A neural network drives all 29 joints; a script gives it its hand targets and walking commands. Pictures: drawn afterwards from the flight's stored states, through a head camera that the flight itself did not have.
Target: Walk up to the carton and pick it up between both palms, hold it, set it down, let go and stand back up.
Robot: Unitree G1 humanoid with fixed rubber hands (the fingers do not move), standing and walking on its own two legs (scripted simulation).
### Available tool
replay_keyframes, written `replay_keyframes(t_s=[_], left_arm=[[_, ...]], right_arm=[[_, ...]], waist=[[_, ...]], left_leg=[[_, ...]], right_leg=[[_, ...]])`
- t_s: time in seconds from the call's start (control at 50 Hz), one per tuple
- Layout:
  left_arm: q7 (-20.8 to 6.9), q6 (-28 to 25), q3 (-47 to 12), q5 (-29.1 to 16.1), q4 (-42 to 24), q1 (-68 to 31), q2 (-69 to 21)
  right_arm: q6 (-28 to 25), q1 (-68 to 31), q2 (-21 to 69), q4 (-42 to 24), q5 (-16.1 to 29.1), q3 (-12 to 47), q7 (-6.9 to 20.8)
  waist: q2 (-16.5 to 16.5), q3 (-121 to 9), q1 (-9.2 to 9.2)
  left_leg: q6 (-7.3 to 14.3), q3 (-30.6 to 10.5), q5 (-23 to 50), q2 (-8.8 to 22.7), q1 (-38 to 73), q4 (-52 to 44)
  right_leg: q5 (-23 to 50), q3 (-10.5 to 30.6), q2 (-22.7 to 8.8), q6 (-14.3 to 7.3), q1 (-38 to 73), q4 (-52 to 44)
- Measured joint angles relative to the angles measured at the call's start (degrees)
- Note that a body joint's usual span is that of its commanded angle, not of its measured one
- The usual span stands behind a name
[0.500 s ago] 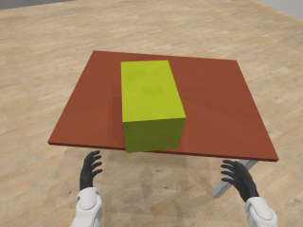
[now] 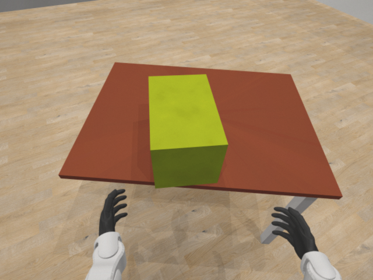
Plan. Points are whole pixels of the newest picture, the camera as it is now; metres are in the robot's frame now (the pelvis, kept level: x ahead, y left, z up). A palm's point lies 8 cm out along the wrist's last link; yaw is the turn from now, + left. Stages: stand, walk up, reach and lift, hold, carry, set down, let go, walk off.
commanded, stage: set down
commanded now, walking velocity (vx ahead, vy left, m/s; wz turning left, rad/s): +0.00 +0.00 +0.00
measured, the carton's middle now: (182, 128) +0.55 +0.05 -0.06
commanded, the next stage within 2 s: let go in 2.00 s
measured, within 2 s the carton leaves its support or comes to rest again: neither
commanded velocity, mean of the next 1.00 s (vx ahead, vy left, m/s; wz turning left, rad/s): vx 0.00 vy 0.00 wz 0.00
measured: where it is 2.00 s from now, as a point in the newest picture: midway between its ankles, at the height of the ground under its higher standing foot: outside the picture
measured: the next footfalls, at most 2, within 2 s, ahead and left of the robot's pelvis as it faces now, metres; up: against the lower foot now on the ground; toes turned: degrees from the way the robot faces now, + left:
none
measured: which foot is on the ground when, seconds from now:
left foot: down 0.00-1.00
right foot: down 0.00-1.00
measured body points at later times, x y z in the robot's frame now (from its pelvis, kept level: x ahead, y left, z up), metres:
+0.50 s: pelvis +0.01 +0.01 +0.00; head +0.00 +0.02 +0.45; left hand +0.20 +0.22 -0.05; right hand +0.23 -0.23 -0.06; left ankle +0.04 +0.18 -0.73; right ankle +0.01 -0.06 -0.73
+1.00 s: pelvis +0.03 +0.03 +0.01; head +0.02 +0.03 +0.46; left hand +0.20 +0.25 -0.06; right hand +0.22 -0.21 -0.07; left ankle +0.04 +0.18 -0.73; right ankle +0.01 -0.06 -0.73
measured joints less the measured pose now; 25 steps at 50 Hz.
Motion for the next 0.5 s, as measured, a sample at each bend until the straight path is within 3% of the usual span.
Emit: replay_keyframes(t_s=[0.14,0.32,0.5], left_arm=[[-2.1,0.4,0.0,0.0,0.0,0.2,1.8],[-3.3,1.0,0.0,0.0,-0.1,2.9,2.5],[-4.4,3.2,0.0,0.0,-0.9,4.5,3.4]], right_arm=[[0.2,2.1,0.0,-1.5,0.0,0.0,-1.7],[0.4,3.4,0.0,-3.2,0.0,0.0,-1.9],[3.6,4.0,0.3,-4.6,0.0,0.0,-2.7]], waist=[[0.0,0.0,-0.02],[0.0,0.0,-0.04],[0.0,0.0,-0.05]], left_leg=[[0.0,0.0,-0.1,-0.4,0.1,-0.3],[0.0,0.0,-0.1,-1.0,1.4,-1.0],[0.0,0.0,-0.1,-1.4,2.3,-1.1]], right_leg=[[-0.3,0.0,-0.4,0.3,0.0,0.0],[-0.4,0.1,-1.0,0.8,1.4,-0.6],[-0.4,0.1,-1.4,1.2,2.4,-0.9]])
